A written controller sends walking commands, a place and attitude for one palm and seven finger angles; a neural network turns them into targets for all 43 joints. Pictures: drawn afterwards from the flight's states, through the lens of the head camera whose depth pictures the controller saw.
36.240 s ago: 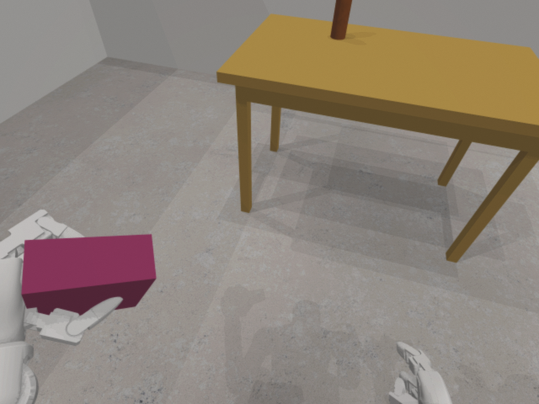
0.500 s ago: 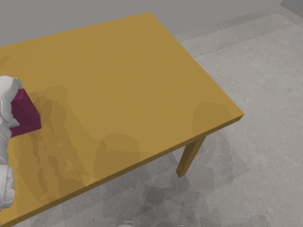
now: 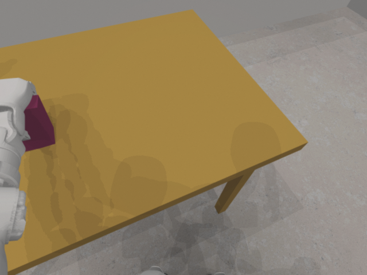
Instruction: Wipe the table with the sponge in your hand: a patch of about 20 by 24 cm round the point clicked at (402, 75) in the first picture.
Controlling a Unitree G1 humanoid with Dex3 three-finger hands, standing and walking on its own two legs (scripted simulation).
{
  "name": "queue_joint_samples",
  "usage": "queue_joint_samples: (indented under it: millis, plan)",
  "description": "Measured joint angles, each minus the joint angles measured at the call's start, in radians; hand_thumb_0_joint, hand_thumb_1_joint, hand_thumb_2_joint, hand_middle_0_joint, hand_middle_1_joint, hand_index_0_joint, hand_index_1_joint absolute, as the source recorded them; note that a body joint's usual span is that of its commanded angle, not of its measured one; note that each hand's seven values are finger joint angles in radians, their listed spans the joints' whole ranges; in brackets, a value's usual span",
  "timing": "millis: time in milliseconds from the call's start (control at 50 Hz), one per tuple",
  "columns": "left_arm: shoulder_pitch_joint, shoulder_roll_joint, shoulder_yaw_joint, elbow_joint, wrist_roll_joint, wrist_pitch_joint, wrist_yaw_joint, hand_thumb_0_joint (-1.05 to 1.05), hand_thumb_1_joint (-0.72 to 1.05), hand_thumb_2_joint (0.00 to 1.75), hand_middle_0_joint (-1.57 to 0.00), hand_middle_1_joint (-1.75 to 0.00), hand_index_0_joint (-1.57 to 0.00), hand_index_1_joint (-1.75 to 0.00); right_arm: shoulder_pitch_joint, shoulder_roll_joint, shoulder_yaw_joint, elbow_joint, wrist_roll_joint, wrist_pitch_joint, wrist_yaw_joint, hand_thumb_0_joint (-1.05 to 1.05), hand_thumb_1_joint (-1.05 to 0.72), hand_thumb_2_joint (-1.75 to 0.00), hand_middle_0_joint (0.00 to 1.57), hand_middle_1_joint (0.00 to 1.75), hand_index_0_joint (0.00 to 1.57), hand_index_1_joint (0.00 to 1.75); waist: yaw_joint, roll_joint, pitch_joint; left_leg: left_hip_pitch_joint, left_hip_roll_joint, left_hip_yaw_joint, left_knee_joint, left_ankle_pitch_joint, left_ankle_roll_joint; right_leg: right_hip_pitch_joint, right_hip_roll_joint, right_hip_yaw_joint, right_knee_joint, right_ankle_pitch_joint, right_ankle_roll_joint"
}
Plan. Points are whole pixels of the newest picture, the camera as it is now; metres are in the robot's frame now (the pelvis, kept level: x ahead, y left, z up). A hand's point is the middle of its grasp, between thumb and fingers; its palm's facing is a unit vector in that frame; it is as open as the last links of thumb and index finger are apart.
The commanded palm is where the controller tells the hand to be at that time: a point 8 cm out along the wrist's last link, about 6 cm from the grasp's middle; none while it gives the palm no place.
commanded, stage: slide across to the middle lane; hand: left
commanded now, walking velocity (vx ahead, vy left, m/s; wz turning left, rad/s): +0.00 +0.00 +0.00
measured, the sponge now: (18, 132) +0.41 +0.39 +0.03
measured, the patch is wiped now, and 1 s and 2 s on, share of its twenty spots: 0.40 0.45 0.50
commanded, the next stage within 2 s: wipe back along the middle lane in 0.68 s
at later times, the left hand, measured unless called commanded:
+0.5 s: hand (45, 102) +0.46 +0.33 +0.07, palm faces -0.15 +0.05 -0.99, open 9.3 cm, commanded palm +0.46 +0.29 +0.11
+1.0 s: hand (48, 104) +0.46 +0.32 +0.07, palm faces -0.10 +0.03 -0.99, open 9.3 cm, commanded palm +0.43 +0.28 +0.10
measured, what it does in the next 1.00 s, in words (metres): stands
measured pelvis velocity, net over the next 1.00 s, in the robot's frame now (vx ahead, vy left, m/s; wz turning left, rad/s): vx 0.04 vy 0.00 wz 0.00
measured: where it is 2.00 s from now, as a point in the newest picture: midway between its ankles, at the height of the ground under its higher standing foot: outside the picture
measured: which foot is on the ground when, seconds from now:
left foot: down 0.00-1.00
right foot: down 0.00-1.00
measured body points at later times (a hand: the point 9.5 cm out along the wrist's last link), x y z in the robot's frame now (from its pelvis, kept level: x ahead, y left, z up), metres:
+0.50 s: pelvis +0.03 -0.01 +0.01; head +0.10 -0.01 +0.46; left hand +0.47 +0.32 +0.13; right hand +0.09 -0.28 -0.12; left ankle +0.02 +0.08 -0.72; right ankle +0.02 -0.14 -0.72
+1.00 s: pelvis +0.04 +0.00 +0.01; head +0.09 +0.00 +0.46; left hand +0.46 +0.32 +0.13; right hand +0.12 -0.27 -0.12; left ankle +0.02 +0.08 -0.72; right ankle +0.02 -0.14 -0.72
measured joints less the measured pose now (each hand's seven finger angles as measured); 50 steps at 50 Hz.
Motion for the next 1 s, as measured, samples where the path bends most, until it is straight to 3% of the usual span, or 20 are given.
queue_joint_samples:
  millis: [180, 360, 700, 1000]
  plan:
    - [-0.002, -0.043, -0.052, -0.029, -0.059, 0.043, 0.021, 0.01, -0.54, 1.18, -0.84, -1.40, -0.84, -1.46, 0.011, 0.008, -0.005, 0.051, 0.003, -0.012, -0.007, 0.01, -0.90, -0.90, 0.20, 0.30, 0.20, 0.30, 0.001, -0.002, 0.006, 0.052, -0.003, -0.011, -0.035, 0.004, -0.004, 0.055, -0.003, -0.009, -0.036, 0.002, -0.002]
    - [-0.010, -0.085, -0.061, -0.014, -0.051, 0.086, 0.015, 0.00, -0.52, 1.17, -0.82, -1.42, -0.82, -1.48, -0.015, 0.011, 0.001, 0.051, -0.001, -0.011, 0.001, 0.01, -0.90, -0.90, 0.20, 0.30, 0.20, 0.30, -0.010, 0.005, 0.008, 0.096, 0.002, -0.005, -0.071, 0.002, -0.007, 0.096, 0.000, -0.002, -0.070, 0.002, -0.005]
    - [0.057, -0.149, -0.068, -0.085, -0.069, 0.114, 0.044, 0.00, -0.51, 1.16, -0.81, -1.43, -0.81, -1.49, -0.044, 0.002, -0.021, 0.054, -0.006, 0.021, 0.022, 0.01, -0.90, -0.90, 0.20, 0.30, 0.20, 0.30, 0.024, 0.015, -0.004, 0.148, 0.004, -0.003, -0.099, -0.015, -0.009, 0.146, 0.002, 0.002, -0.098, -0.013, -0.008]
    - [0.093, -0.170, -0.062, -0.131, -0.067, 0.143, 0.043, -0.01, -0.47, 1.14, -0.78, -1.45, -0.79, -1.51, -0.066, 0.004, -0.011, 0.021, -0.004, 0.048, 0.024, 0.01, -0.90, -0.90, 0.20, 0.30, 0.20, 0.30, 0.023, 0.004, -0.008, 0.171, -0.002, 0.011, -0.113, -0.007, -0.001, 0.165, -0.004, 0.015, -0.109, -0.004, 0.000]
